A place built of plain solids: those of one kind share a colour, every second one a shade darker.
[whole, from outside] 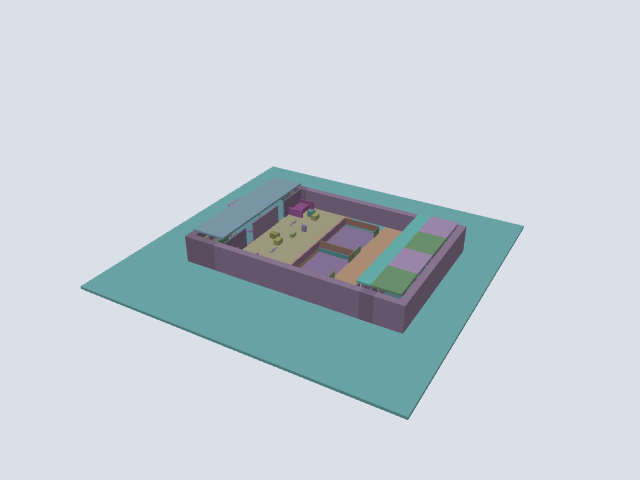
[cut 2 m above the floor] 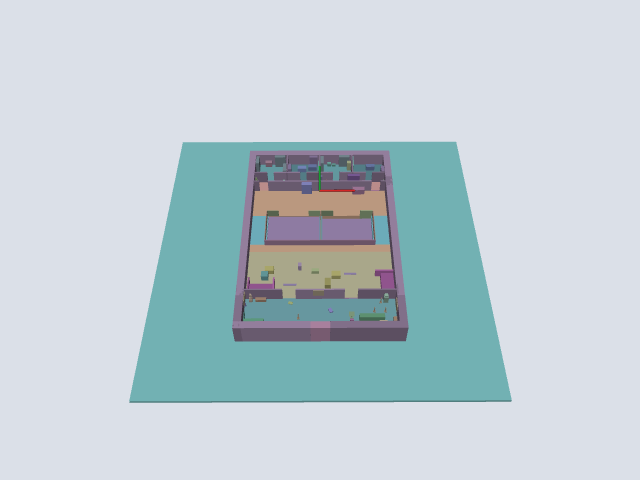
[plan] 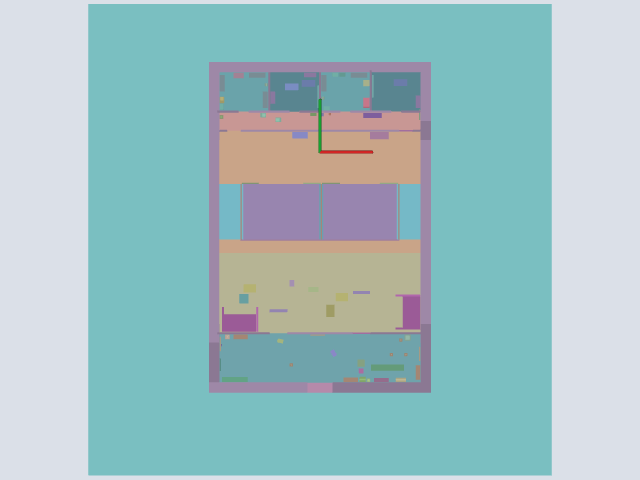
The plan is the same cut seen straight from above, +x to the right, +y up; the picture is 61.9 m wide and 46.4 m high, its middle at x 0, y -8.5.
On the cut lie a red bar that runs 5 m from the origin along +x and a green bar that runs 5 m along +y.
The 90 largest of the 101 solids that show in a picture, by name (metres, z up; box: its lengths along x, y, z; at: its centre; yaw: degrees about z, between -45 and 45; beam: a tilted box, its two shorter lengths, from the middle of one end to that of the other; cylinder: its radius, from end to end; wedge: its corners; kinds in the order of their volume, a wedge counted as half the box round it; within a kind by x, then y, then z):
{
 "ground_under_all_1": {"box": [44.83, 45.57, 0.4], "at": [0.0, -8.47, -0.75]},
 "wall_1": {"box": [1.0, 6.65, 3.98], "at": [-10.23, -19.93, 1.39]},
 "wall_2": {"box": [1.0, 21.37, 3.98], "at": [-10.23, -7.72, 1.39]},
 "wall_3": {"box": [1.0, 3.65, 3.98], "at": [-10.23, 2.98, 1.39]},
 "wall_4": {"box": [1.0, 5.7, 3.98], "at": [-10.23, 5.86, 1.39]},
 "wall_5": {"box": [0.96, 0.2, 3.98], "at": [-9.45, 2.06, 1.39]},
 "wall_6": {"box": [2.08, 0.2, 3.98], "at": [-8.89, 3.91, 1.39]},
 "wall_7": {"box": [5.07, 0.2, 3.98], "at": [-7.39, -17.51, 1.39]},
 "wall_8": {"box": [6.72, 1.0, 3.98], "at": [-7.37, 8.21, 1.39]},
 "wall_9": {"box": [9.53, 1.0, 3.98], "at": [-5.96, -22.76, 1.39]},
 "wall_10": {"box": [2.08, 0.2, 3.98], "at": [-5.85, 3.91, 1.39]},
 "wall_11": {"box": [3.96, 0.2, 3.98], "at": [-4.91, 3.91, 1.39]},
 "wall_12": {"box": [0.2, 4.1, 3.98], "at": [-4.91, 5.86, 1.39]},
 "wall_13": {"box": [2.08, 0.2, 3.98], "at": [-3.97, 3.91, 1.39]},
 "wall_14": {"box": [6.72, 1.0, 3.98], "at": [-2.46, 8.21, 1.39]},
 "wall_15": {"box": [2.08, 0.2, 3.98], "at": [-0.94, 3.91, 1.39]},
 "wall_16": {"box": [6.32, 0.2, 3.98], "at": [0.0, -17.51, 1.39]},
 "wall_17": {"box": [15.34, 0.2, 3.98], "at": [0.0, 2.06, 1.39]},
 "wall_18": {"box": [0.2, 4.1, 3.98], "at": [0.0, 5.86, 1.39]},
 "wall_19": {"box": [2.08, 0.2, 3.98], "at": [0.94, 3.91, 1.39]},
 "wall_20": {"box": [6.72, 1.0, 3.98], "at": [2.46, 8.21, 1.39]},
 "wall_21": {"box": [3.96, 0.2, 3.98], "at": [4.91, 3.91, 1.39]},
 "wall_22": {"box": [0.2, 4.1, 3.98], "at": [4.91, 5.86, 1.39]},
 "wall_23": {"box": [2.08, 0.2, 3.98], "at": [5.85, 3.91, 1.39]},
 "wall_24": {"box": [9.53, 1.0, 3.98], "at": [5.96, -22.76, 1.39]},
 "wall_25": {"box": [6.72, 1.0, 3.98], "at": [7.37, 8.21, 1.39]},
 "wall_26": {"box": [5.07, 0.2, 3.98], "at": [7.39, -17.51, 1.39]},
 "wall_27": {"box": [2.08, 0.2, 3.98], "at": [8.89, 3.91, 1.39]},
 "wall_28": {"box": [2.08, 0.2, 3.98], "at": [8.89, 3.91, 1.39]},
 "wall_29": {"box": [0.96, 0.2, 3.98], "at": [9.45, 2.06, 1.39]},
 "wall_30": {"box": [1.0, 6.65, 3.98], "at": [10.23, -19.93, 1.39]},
 "wall_31": {"box": [1.0, 21.37, 3.98], "at": [10.23, -7.72, 1.39]},
 "wall_32": {"box": [1.0, 3.65, 3.98], "at": [10.23, 2.98, 1.39]},
 "wall_33": {"box": [1.0, 5.7, 3.98], "at": [10.23, 5.86, 1.39]},
 "floor_yard_1": {"box": [19.65, 7.75, 1.2], "at": [0.0, -13.63, 0.0]},
 "floor_walkway_1": {"box": [19.65, 1.3, 1.2], "at": [0.0, -9.11, 0.0]},
 "floor_walkway_2": {"box": [19.65, 5.15, 1.2], "at": [0.0, -0.52, 0.0]},
 "floor_lobby_1": {"box": [19.65, 4.85, 1.2], "at": [0.0, -19.93, 0.0]},
 "floor_plot_1": {"box": [7.35, 5.37, 1.03], "at": [-3.75, -5.78, -0.09]},
 "floor_plot_2": {"box": [7.1, 5.37, 0.6], "at": [3.88, -5.78, -0.3]},
 "floor_class_1": {"box": [4.92, 3.9, 1.2], "at": [-2.46, 5.86, 0.0]},
 "floor_class_2": {"box": [4.92, 3.9, 1.2], "at": [7.37, 5.86, 0.0]},
 "floor_store_1": {"box": [4.92, 3.9, 1.2], "at": [-7.37, 5.86, 0.0]},
 "floor_store_2": {"box": [4.92, 3.9, 1.2], "at": [2.46, 5.86, 0.0]},
 "floor_back_corridor_1": {"box": [19.65, 1.85, 1.2], "at": [0.0, 2.98, 0.0]},
 "floor_baulk_1": {"box": [2.4, 5.37, 1.2], "at": [-8.62, -5.77, 0.0]},
 "floor_baulk_2": {"box": [0.4, 5.37, 1.2], "at": [0.12, -5.77, 0.0]},
 "floor_baulk_3": {"box": [2.4, 5.37, 1.2], "at": [8.62, -5.77, 0.0]},
 "ceil_lobby_1": {"box": [19.65, 4.85, 0.3], "at": [0.0, -19.93, 4.15]},
 "ceil_class_1": {"box": [4.92, 3.9, 0.3], "at": [-2.46, 5.86, 4.0]},
 "ceil_class_2": {"box": [4.92, 3.9, 0.3], "at": [7.37, 5.86, 4.0]},
 "ceil_store_1": {"box": [4.92, 3.9, 0.3], "at": [-7.37, 5.86, 4.0]},
 "ceil_store_2": {"box": [4.92, 3.9, 0.3], "at": [2.46, 5.86, 4.0]},
 "ceil_back_corridor_1": {"box": [19.65, 1.85, 0.3], "at": [0.0, 2.98, 4.0]},
 "door_leaf_1": {"box": [2.4, 0.97, 4.47], "at": [0.0, -22.77, 1.64]},
 "bay_hall_1": {"box": [0.2, 2.4, 1.21], "at": [-9.38, -16.18, 1.2]},
 "bay_hall_2": {"box": [3.1, 1.7, 0.7], "at": [-7.72, -16.53, 0.95]},
 "bay_hall_3": {"box": [0.2, 2.4, 1.21], "at": [-6.08, -16.18, 1.2]},
 "bay_hall_4": {"box": [2.4, 0.2, 1.21], "at": [8.49, -17.06, 1.2]},
 "bay_hall_5": {"box": [2.4, 0.2, 1.21], "at": [8.49, -13.86, 1.2]},
 "bay_hall_6": {"box": [1.7, 3.0, 0.7], "at": [8.85, -15.46, 0.95]},
 "shelves_store_1": {"box": [0.5, 1.6, 2.0], "at": [-9.45, 6.66, 1.6]},
 "shelves_store_2": {"box": [1.6, 0.5, 2.0], "at": [-6.06, 7.43, 1.6]},
 "shelves_store_3": {"box": [0.5, 1.6, 2.0], "at": [-5.29, 5.06, 1.6]},
 "shelves_store_4": {"box": [0.5, 1.6, 2.0], "at": [0.38, 6.66, 1.6]},
 "shelves_store_5": {"box": [1.6, 0.5, 2.0], "at": [3.76, 7.43, 1.6]},
 "rail_baulk_1": {"box": [0.12, 5.37, 2.25], "at": [-7.62, -5.78, 0.53]},
 "rail_baulk_2": {"box": [0.12, 5.37, 2.25], "at": [0.12, -5.78, 0.53]},
 "rail_baulk_3": {"box": [0.12, 5.37, 2.25], "at": [7.62, -5.78, 0.53]},
 "rail_far_1": {"box": [15.37, 0.12, 2.25], "at": [0.0, -8.52, 0.53]},
 "cupboard_class_1": {"box": [0.45, 1.2, 1.91], "at": [-4.56, 5.26, 1.55]},
 "cupboard_class_2": {"box": [1.2, 0.45, 1.91], "at": [-0.95, 7.46, 1.55]},
 "cupboard_class_3": {"box": [0.45, 1.2, 1.91], "at": [9.47, 4.86, 1.55]},
 "lockers_lobby_1": {"box": [2.5, 0.5, 1.8], "at": [-8.22, -21.98, 1.5]},
 "pallet_hall_1": {"box": [1.2, 0.8, 0.76], "at": [-6.78, -13.18, 0.97]},
 "pallet_hall_2": {"box": [0.8, 1.2, 0.76], "at": [1.0, -15.35, 0.97]},
 "pallet_hall_3": {"box": [1.2, 0.8, 0.76], "at": [2.11, -14.02, 0.97]},
 "desk_lobby_1": {"box": [3.2, 0.6, 1.05], "at": [6.53, -20.83, 1.12]},
 "table_class_1": {"box": [1.3, 0.66, 0.74], "at": [-2.73, 6.31, 0.97]},
 "table_class_2": {"box": [1.3, 0.66, 0.74], "at": [-1.1, 6.64, 0.97]},
 "table_class_3": {"box": [1.3, 0.66, 0.74], "at": [7.78, 6.71, 0.97]},
 "tool_cabinet_walkway_1": {"box": [1.5, 0.62, 1.91], "at": [-1.93, 1.62, 1.55]},
 "lockers_back_corridor_1": {"box": [1.8, 0.48, 1.8], "at": [5.08, 3.54, 1.5]},
 "step_cable_cover_1": {"box": [1.75, 0.3, 1.25], "at": [-4.01, -15.35, 0.02]},
 "step_cable_cover_2": {"box": [1.65, 0.3, 1.25], "at": [4.01, -13.58, 0.02]},
 "workbench_walkway_1": {"box": [1.8, 0.7, 0.91], "at": [5.74, 1.58, 1.05]},
 "rail_end_1": {"box": [1.74, 0.12, 2.25], "at": [1.05, -3.03, 0.53]},
 "rail_end_2": {"box": [1.79, 0.12, 2.25], "at": [6.67, -3.03, 0.53]},
 "big_bag_hall_1": {"box": [0.92, 0.92, 0.91], "at": [-7.36, -14.19, 1.05]},
 "fridge_store_1": {"box": [0.6, 0.6, 1.5], "at": [4.48, 6.66, 1.35]}
}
